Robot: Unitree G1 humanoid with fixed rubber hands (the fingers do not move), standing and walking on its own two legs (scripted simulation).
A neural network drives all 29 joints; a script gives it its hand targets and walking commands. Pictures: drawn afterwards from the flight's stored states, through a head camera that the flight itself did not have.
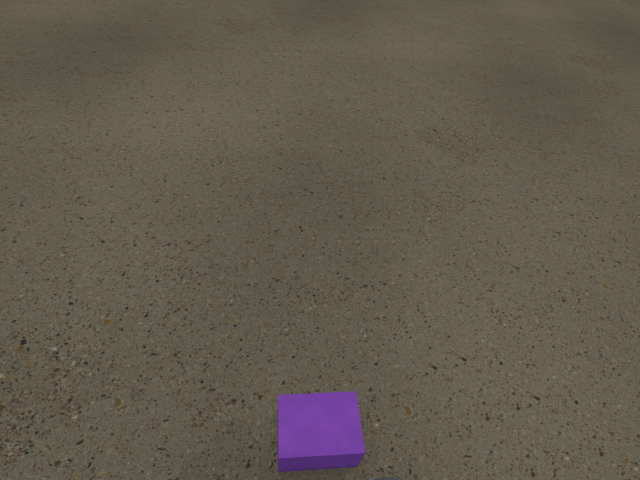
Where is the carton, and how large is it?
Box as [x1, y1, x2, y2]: [278, 391, 364, 471]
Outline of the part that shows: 355,391 278,395 278,471 349,467 357,465 364,453 364,448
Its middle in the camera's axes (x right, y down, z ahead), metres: +0.00 +0.55 +1.12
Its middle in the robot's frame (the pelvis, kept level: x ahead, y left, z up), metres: +0.41 -0.06 -0.71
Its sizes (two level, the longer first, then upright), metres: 0.230 0.166 0.140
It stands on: the floor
